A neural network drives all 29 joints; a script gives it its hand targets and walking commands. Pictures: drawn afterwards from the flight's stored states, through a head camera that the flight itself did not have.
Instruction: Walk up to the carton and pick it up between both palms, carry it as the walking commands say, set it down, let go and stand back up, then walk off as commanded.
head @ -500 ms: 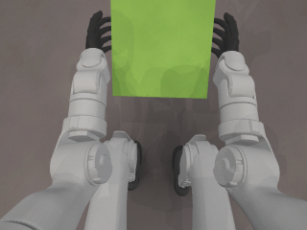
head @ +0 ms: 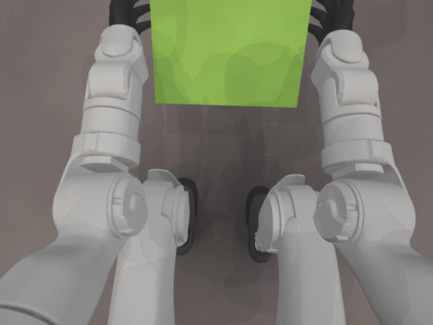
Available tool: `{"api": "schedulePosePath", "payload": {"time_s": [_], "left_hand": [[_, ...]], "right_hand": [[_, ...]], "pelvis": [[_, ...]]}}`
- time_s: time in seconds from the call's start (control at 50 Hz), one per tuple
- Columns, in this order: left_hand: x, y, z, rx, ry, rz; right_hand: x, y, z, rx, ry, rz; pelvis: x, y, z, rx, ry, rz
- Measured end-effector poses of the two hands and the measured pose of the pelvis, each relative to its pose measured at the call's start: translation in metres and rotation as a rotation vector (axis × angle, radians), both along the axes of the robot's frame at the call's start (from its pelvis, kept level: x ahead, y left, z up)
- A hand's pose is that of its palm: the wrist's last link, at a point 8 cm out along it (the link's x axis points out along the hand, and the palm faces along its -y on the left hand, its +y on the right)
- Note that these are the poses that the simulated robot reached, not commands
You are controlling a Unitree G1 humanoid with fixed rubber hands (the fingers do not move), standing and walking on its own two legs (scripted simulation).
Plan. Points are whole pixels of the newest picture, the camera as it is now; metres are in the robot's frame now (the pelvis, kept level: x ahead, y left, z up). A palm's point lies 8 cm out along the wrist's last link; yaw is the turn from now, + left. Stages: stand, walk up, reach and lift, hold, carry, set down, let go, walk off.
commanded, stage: set down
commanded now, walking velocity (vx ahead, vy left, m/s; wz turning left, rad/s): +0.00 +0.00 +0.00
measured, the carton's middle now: (227, 38) +0.55 +0.01 -0.23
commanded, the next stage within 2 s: none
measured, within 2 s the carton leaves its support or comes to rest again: neither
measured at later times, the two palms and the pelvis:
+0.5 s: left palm (135, 26) +0.54 +0.16 -0.18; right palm (324, 32) +0.55 -0.14 -0.18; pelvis +0.00 +0.00 -0.04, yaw +0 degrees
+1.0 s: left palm (135, 19) +0.56 +0.17 -0.19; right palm (323, 27) +0.56 -0.14 -0.19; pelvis +0.00 +0.00 -0.05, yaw +0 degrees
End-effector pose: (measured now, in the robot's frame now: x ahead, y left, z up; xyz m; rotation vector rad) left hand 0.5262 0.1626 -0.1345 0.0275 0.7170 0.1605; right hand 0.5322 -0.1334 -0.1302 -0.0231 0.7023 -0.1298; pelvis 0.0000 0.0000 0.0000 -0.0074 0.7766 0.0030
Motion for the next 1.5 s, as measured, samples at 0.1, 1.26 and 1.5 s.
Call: {"api": "schedulePosePath", "payload": {"time_s": [0.1, 1.26, 1.5], "left_hand": [[0.004, 0.000, -0.018, -0.001, 0.006, -0.005], [0.038, 0.004, -0.061, -0.058, -0.031, -0.076], [0.041, 0.004, -0.064, -0.064, -0.036, -0.074]], "right_hand": [[0.004, 0.000, -0.019, 0.000, 0.007, 0.008], [0.034, -0.008, -0.067, 0.072, -0.038, 0.027], [0.037, -0.009, -0.070, 0.076, -0.043, 0.032]], "pelvis": [[0.001, 0.001, -0.011, -0.001, -0.016, -0.001], [0.009, -0.002, -0.050, 0.005, -0.072, -0.012], [0.013, -0.003, -0.050, 0.007, -0.062, -0.012]]}}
